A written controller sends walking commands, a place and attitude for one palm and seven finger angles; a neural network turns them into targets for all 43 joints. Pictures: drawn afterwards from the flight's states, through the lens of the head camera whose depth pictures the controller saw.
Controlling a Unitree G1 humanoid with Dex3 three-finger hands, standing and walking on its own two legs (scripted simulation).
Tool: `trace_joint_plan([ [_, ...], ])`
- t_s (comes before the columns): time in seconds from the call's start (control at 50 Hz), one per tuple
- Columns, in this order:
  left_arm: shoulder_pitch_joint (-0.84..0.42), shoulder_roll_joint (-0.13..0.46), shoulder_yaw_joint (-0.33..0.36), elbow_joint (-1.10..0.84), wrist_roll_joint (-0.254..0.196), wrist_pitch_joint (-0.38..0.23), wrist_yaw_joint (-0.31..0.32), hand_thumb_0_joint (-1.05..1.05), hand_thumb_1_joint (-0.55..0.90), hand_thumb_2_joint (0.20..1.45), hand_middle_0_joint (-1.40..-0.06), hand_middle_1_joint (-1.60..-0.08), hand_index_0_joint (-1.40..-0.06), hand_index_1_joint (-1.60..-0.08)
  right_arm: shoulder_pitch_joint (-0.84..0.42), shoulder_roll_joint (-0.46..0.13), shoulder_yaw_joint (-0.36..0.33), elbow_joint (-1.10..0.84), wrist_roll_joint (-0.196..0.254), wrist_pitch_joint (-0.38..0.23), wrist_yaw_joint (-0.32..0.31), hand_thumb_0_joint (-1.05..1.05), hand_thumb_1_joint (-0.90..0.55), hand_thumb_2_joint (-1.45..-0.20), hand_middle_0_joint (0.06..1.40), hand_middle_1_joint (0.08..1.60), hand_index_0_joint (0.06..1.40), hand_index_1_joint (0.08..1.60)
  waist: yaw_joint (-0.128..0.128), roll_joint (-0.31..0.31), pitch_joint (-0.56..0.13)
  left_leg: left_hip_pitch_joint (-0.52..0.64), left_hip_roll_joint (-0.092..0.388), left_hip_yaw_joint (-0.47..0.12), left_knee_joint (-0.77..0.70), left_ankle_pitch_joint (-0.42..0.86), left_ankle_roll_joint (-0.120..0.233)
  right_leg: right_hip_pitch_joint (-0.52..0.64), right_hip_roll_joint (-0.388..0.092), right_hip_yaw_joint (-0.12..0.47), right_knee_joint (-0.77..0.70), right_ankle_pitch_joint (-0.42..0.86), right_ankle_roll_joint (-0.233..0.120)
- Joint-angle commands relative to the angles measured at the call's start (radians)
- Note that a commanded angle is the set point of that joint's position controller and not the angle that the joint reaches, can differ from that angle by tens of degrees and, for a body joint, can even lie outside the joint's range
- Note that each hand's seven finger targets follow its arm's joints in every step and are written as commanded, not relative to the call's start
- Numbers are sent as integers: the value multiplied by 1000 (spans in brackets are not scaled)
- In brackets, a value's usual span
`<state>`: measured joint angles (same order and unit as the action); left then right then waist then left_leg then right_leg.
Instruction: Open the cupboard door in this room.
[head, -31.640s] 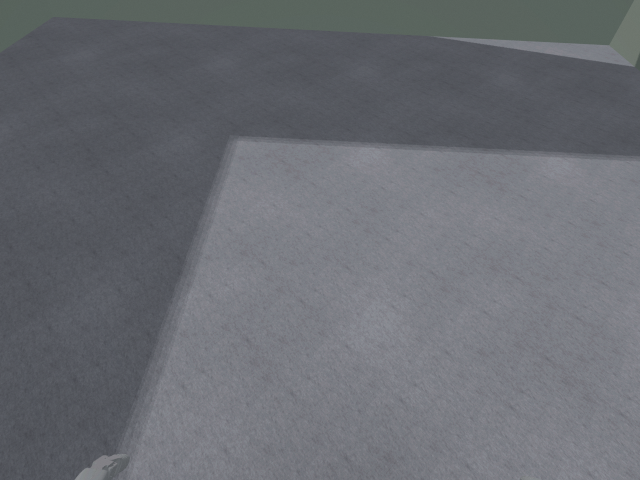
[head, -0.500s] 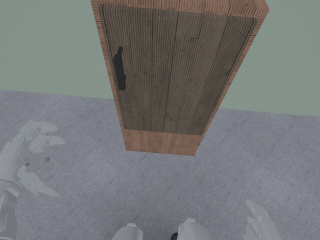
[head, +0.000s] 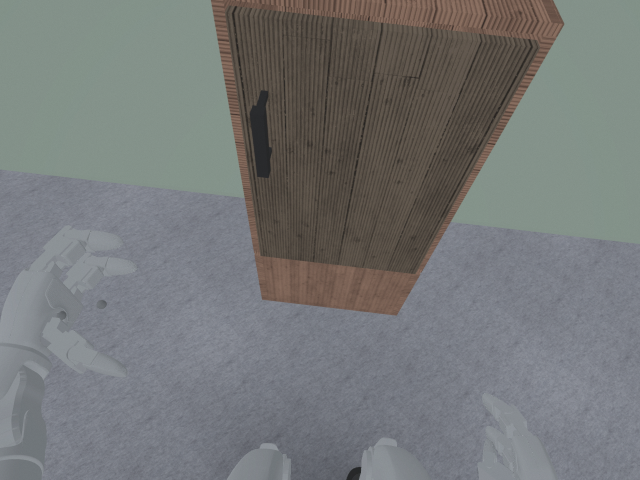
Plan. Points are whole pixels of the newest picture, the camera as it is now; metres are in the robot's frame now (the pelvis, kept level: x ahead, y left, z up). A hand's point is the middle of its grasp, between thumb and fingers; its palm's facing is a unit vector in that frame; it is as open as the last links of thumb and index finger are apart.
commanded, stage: move the hooked fingers beside the handle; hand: left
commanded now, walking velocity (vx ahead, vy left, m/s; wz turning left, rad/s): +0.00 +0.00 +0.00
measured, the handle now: (263, 136) +0.59 +0.13 +0.04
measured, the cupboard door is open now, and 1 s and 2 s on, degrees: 0 0 0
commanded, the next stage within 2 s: none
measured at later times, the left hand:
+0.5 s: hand (150, 234) +0.39 +0.25 +0.05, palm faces -0.05 -1.00 -0.04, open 14.0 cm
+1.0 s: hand (186, 191) +0.47 +0.22 +0.04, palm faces -0.05 -1.00 -0.03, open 14.0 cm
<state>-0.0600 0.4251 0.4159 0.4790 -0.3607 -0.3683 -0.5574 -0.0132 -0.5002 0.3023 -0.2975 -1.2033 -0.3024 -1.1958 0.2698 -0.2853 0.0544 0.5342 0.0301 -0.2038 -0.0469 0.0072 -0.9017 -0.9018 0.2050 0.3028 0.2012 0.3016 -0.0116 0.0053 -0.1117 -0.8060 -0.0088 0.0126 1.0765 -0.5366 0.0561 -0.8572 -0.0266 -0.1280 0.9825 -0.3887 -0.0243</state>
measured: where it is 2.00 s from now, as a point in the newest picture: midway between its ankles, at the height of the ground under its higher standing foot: outside the picture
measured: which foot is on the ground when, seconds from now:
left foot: down 0.00-1.00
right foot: down 0.00-1.00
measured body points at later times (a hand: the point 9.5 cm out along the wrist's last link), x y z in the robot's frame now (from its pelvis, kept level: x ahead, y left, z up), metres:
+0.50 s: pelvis +0.01 -0.01 +0.00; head +0.11 +0.01 +0.44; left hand +0.39 +0.30 +0.05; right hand +0.10 -0.27 -0.10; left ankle -0.01 +0.08 -0.67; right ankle +0.05 -0.11 -0.67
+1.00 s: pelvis +0.00 -0.01 -0.01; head +0.13 +0.01 +0.42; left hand +0.47 +0.27 +0.04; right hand +0.05 -0.28 -0.12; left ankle -0.01 +0.08 -0.67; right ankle +0.05 -0.11 -0.67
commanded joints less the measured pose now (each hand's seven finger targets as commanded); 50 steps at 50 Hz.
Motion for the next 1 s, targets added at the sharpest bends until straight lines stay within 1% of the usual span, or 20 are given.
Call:
trace_joint_plan([
  [0.0, -362, 203, -4, -191, 6, -55, 8, 0, -500, 300, -300, -1200, -300, -1200, 28, -167, -78, -97, 7, -48, -28, 0, -900, -900, 200, 300, 200, 300, -49, 134, -266, 136, 17, -103, -203, 289, -65, 147, 35, 68, -85, 65, -16],
  [0.06, -406, 251, 23, -189, 30, -54, 38, 0, -500, 300, -300, -1200, -300, -1200, 45, -168, -79, -85, 2, -45, -28, 0, -900, -900, 200, 300, 200, 300, -35, 143, -332, 171, 18, -113, -200, 360, -79, 156, 34, 65, -73, 94, -18],
  [0.1, -397, 240, 22, -154, 37, -47, 61, 0, -500, 300, -300, -1200, -300, -1200, 45, -163, -78, -88, 3, -34, -25, 0, -900, -900, 200, 300, 200, 300, -31, 125, -320, 158, 18, -107, -205, 361, -80, 160, 32, 65, -78, 97, -14],
  [0.16, -433, 267, 47, -96, 55, -36, 94, 0, -500, 300, -300, -1200, -300, -1200, 51, -160, -74, -84, 2, -14, -21, 0, -900, -900, 200, 300, 200, 300, -28, 115, -320, 124, 18, -98, -202, 380, -78, 178, 31, 69, -73, 118, -11],
  [0.24, -453, 302, 89, 4, 61, -23, 111, 0, -500, 300, -300, -1200, -300, -1200, 62, -161, -71, -88, 0, 17, -17, 0, -900, -900, 200, 300, 200, 300, -19, 56, -325, 42, 11, -71, -193, 351, -55, 254, 31, 87, -77, 155, -10],
  [0.3, -514, 315, 83, 33, 75, -33, 96, 0, -500, 300, -300, -1200, -300, -1200, 76, -162, -71, -81, -1, 35, -13, 0, -900, -900, 200, 300, 200, 300, -31, 90, -351, 45, 13, -57, -183, 362, -49, 257, 30, 101, -77, 184, -8],
  [0.34, -545, 310, 76, 33, 71, -51, 85, 0, -500, 300, -300, -1200, -300, -1200, 93, -163, -76, -74, -2, 41, -13, 0, -900, -900, 200, 300, 200, 300, -45, 68, -383, 53, 17, -58, -167, 408, -42, 270, 34, 105, -71, 230, -7],
  [0.4, -553, 301, 69, 12, 63, -72, 62, 0, -500, 300, -300, -1200, -300, -1200, 111, -162, -83, -62, -3, 50, -8, 0, -900, -900, 200, 300, 200, 300, -45, 119, -441, 112, 24, -58, -164, 491, -50, 273, 34, 106, -70, 275, -4],
  [0.48, -594, 312, 79, 100, 63, -69, 56, 0, -500, 300, -300, -1200, -300, -1200, 129, -169, -88, -36, -1, 70, -9, 0, -900, -900, 200, 300, 200, 300, -66, 73, -391, 71, 25, -55, -155, 462, -42, 253, 37, 107, -76, 274, -1],
  [0.54, -677, 301, 59, 141, 77, -67, 68, 0, -500, 300, -300, -1200, -300, -1200, 134, -167, -87, -28, -1, 81, -10, 0, -900, -900, 200, 300, 200, 300, -81, 93, -349, 51, 23, -52, -155, 427, -37, 218, 36, 107, -78, 251, -3],
  [0.56, -707, 341, 81, 140, 90, -72, 74, 0, -500, 300, -300, -1200, -300, -1200, 143, -171, -88, -22, -3, 87, -10, 0, -900, -900, 200, 300, 200, 300, -74, 103, -376, 62, 24, -55, -157, 429, -40, 226, 35, 108, -74, 247, -3],
  [0.58, -717, 328, 68, 155, 95, -73, 77, 0, -500, 300, -300, -1200, -300, -1200, 143, -167, -87, -23, -5, 91, -9, 0, -900, -900, 200, 300, 200, 300, -77, 126, -375, 66, 21, -51, -155, 420, -40, 217, 34, 110, -76, 241, -3],
  [0.66, -812, 378, 92, 191, 119, -101, 96, 0, -500, 300, -300, -1200, -300, -1200, 165, -170, -85, -11, -10, 109, -8, 0, -900, -900, 200, 300, 200, 300, -83, 103, -428, 72, 26, -60, -139, 453, -39, 228, 39, 112, -57, 266, -4],
  [0.74, -865, 352, 60, 221, 131, -113, 103, 0, -500, 300, -300, -1200, -300, -1200, 177, -170, -86, -7, -14, 126, -2, 0, -900, -900, 200, 300, 200, 300, -91, 158, -462, 141, 33, -74, -130, 531, -50, 177, 42, 101, -49, 271, -6],
  [0.76, -838, 370, 84, 257, 133, -106, 106, 0, -500, 300, -300, -1200, -300, -1200, 185, -174, -87, -4, -14, 133, 2, 0, -900, -900, 200, 300, 200, 300, -84, 134, -461, 131, 34, -71, -130, 529, -50, 185, 43, 102, -55, 274, -3],
  [0.84, -934, 354, 55, 373, 151, -87, 114, 0, -500, 300, -300, -1200, -300, -1200, 189, -174, -79, 1, -13, 158, 2, 0, -900, -900, 200, 300, 200, 300, -119, 77, -378, 32, 30, -67, -127, 413, -34, 156, 43, 102, -55, 231, -2],
  [0.88, -975, 410, 85, 410, 168, -87, 122, 0, -500, 300, -300, -1200, -300, -1200, 200, -182, -76, 1, -15, 170, 1, 0, -900, -900, 200, 300, 200, 300, -117, 71, -393, -2, 26, -61, -122, 378, -31, 174, 42, 111, -51, 223, 0],
  [0.9, -1008, 426, 88, 404, 176, -95, 127, 0, -500, 300, -300, -1200, -300, -1200, 201, -181, -74, 0, -17, 175, 1, 0, -900, -900, 200, 300, 200, 300, -119, 99, -405, 0, 25, -61, -118, 377, -31, 170, 41, 114, -46, 223, 0],
  [0.94, -1069, 408, 64, 373, 184, -118, 132, 0, -500, 300, -300, -1200, -300, -1200, 208, -177, -75, -1, -23, 178, 4, 0, -900, -900, 200, 300, 200, 300, -127, 141, -446, 44, 27, -71, -108, 412, -35, 140, 43, 111, -34, 226, -5],
  [0.98, -1100, 435, 80, 380, 189, -134, 140, 0, -500, 300, -300, -1200, -300, -1200, 223, -182, -74, 11, -28, 187, 8, 0, -900, -900, 200, 300, 200, 300, -136, 151, -498, 82, 32, -78, -93, 455, -39, 128, 47, 111, -29, 245, 0],
])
